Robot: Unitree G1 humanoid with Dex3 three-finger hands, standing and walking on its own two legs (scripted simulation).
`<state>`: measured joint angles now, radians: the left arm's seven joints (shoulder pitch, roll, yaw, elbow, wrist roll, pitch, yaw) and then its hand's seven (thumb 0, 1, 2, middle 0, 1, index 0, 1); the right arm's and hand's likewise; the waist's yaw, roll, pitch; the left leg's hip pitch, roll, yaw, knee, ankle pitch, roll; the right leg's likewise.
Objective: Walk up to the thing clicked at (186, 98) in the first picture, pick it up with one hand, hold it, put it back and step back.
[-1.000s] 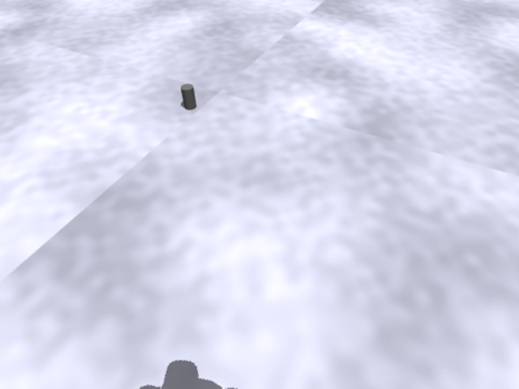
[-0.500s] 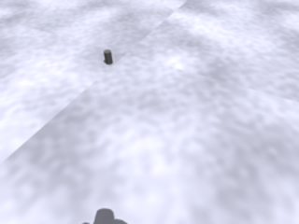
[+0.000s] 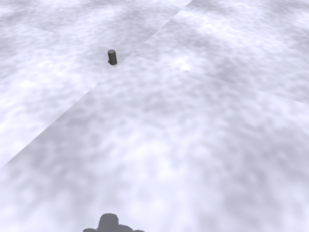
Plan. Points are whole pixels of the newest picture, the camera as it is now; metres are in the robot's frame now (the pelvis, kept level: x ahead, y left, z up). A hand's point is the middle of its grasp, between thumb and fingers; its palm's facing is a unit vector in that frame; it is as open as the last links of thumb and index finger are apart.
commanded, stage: stand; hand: left
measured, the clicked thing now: (112, 57) +2.02 +0.55 -0.71
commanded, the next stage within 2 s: walk up in 0.12 s
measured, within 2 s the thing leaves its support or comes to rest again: neither
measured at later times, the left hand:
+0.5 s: hand out of the picture +0.09 +0.40 -0.17, palm faces +0.12 -0.90 -0.41, open 7.4 cm
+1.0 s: hand (56, 138) +0.49 +0.41 -0.15, palm faces +0.06 -0.92 -0.38, open 7.4 cm
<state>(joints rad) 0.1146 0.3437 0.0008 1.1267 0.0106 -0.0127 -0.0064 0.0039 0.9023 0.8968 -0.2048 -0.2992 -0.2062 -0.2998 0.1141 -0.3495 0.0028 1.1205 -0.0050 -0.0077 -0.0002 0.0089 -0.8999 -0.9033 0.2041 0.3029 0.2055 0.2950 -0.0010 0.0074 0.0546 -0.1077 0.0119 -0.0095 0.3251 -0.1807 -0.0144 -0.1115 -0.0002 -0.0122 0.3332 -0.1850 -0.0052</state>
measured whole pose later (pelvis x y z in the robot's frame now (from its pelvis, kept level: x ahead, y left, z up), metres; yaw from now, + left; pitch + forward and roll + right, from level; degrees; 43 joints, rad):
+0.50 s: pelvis +0.10 +0.08 -0.03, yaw +7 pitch -2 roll -1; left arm 0.29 0.51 0.09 1.05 0.04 -0.04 -0.07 0.01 0.90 0.90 -0.21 -0.30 -0.21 -0.30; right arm 0.20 -0.48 -0.12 0.99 -0.02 -0.04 0.12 0.01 -0.90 -0.90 0.20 0.30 0.20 0.29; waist 0.04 -0.03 -0.03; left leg -0.38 0.10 0.05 0.60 -0.19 -0.01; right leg 0.01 -0.13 -0.10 0.49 -0.47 -0.01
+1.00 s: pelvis +0.39 +0.12 -0.03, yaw +8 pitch +0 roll -1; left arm 0.09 0.41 0.07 0.95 0.02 -0.05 -0.10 0.01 0.90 0.90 -0.20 -0.30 -0.21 -0.30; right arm 0.39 -0.43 -0.08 0.98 -0.01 -0.07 0.04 0.01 -0.90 -0.90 0.21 0.30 0.21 0.30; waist -0.05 0.06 0.06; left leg 0.08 0.08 0.05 0.51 -0.53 -0.01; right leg -0.48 -0.04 -0.09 0.58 -0.10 -0.03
